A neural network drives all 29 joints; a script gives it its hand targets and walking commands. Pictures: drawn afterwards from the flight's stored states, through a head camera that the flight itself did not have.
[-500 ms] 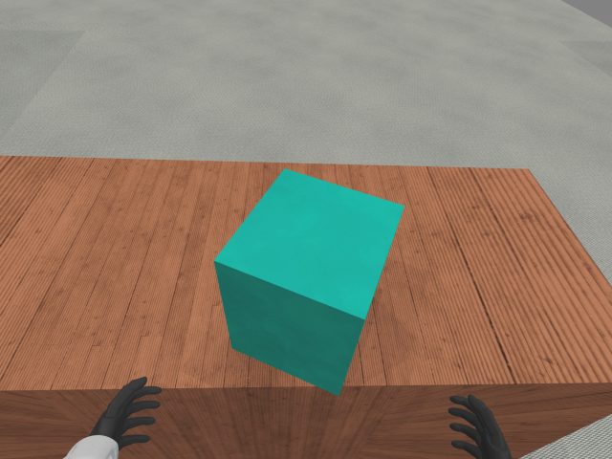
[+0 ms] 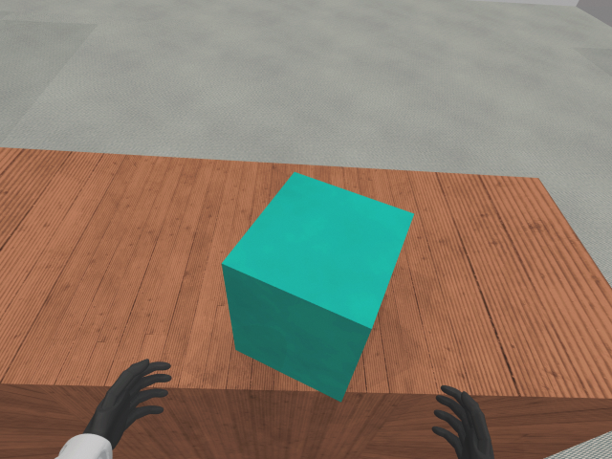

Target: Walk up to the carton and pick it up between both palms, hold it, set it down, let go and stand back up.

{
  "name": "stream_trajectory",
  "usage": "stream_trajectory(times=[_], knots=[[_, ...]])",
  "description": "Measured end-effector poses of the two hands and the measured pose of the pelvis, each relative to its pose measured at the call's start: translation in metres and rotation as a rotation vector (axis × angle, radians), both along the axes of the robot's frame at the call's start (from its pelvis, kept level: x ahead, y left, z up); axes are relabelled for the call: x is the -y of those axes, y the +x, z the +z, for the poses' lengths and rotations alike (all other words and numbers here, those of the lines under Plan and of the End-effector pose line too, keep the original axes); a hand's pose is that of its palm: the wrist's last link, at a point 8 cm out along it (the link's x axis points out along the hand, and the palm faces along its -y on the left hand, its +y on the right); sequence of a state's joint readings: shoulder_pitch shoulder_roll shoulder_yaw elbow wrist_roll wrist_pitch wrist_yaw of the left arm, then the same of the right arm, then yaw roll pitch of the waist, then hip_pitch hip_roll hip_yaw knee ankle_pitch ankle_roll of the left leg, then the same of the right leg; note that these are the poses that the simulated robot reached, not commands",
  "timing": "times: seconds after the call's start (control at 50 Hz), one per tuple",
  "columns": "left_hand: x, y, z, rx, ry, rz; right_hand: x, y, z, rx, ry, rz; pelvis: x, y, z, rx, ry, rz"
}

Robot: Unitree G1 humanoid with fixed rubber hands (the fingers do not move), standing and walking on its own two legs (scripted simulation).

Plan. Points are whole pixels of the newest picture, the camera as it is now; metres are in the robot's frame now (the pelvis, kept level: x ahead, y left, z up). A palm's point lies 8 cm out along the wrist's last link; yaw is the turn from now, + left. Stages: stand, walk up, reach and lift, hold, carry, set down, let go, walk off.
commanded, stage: reach and lift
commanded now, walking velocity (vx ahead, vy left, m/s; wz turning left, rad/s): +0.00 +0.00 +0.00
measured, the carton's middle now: (317, 287) +0.39 +0.00 -0.03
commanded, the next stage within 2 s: none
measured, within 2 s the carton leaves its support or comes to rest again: neither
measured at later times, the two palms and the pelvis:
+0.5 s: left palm (106, 424) +0.16 +0.24 -0.01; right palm (453, 440) +0.17 -0.16 +0.00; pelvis +0.01 +0.01 +0.00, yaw +2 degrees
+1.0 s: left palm (126, 354) +0.23 +0.23 +0.03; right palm (465, 397) +0.21 -0.17 +0.03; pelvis +0.01 +0.02 +0.00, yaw +1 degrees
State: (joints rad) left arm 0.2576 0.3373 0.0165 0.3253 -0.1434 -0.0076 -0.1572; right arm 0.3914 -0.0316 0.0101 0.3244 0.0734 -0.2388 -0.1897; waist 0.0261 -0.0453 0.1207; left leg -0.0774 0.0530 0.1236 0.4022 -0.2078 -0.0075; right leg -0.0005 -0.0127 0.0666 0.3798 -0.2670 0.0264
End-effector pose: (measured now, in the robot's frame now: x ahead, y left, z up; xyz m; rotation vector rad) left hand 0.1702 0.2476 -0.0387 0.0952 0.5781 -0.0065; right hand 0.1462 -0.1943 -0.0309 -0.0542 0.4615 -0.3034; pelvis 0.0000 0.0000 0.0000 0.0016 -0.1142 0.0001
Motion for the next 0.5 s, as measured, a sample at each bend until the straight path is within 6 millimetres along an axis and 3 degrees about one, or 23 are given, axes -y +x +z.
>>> stream_trajectory(times=[0.16, 0.5], knots=[[0.000, -0.004, 0.011, 0.096, -0.023, -0.026, -0.018, 0.011, 0.008, 0.080, 0.033, -0.004, -0.006, 0.004, -0.001, -0.001, -0.008, 0.006], [0.007, -0.005, 0.027, 0.235, -0.077, -0.069, -0.032, 0.020, 0.029, 0.204, 0.048, -0.065, -0.011, 0.007, -0.004, 0.013, -0.028, 0.032]])
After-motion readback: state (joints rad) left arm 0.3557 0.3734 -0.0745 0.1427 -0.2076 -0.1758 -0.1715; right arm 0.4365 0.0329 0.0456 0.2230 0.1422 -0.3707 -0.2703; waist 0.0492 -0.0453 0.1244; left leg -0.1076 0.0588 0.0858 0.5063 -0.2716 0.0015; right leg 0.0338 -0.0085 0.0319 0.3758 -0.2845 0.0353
